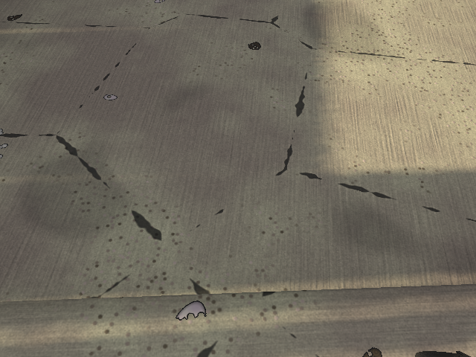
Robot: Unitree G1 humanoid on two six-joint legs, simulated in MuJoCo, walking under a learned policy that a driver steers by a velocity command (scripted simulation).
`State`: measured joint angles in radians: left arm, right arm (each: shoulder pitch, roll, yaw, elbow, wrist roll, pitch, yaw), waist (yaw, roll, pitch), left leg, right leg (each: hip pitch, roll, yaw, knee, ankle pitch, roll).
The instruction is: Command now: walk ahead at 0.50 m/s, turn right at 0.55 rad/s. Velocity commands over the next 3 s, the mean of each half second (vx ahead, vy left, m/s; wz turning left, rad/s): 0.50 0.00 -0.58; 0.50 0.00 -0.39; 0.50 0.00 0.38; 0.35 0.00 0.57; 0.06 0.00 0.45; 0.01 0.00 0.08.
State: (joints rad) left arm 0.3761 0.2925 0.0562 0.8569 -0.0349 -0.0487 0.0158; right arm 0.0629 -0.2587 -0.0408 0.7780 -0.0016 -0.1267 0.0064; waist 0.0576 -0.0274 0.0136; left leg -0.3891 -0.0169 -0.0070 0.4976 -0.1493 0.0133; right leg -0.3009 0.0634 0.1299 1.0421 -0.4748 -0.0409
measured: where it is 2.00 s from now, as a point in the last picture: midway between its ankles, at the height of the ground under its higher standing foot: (343, 225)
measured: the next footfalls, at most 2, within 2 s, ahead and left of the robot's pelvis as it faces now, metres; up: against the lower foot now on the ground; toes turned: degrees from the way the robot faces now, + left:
right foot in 0.42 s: +0.35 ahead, -0.18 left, +0.00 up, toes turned -19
left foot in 0.88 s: +0.62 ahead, -0.07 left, +0.00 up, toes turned -31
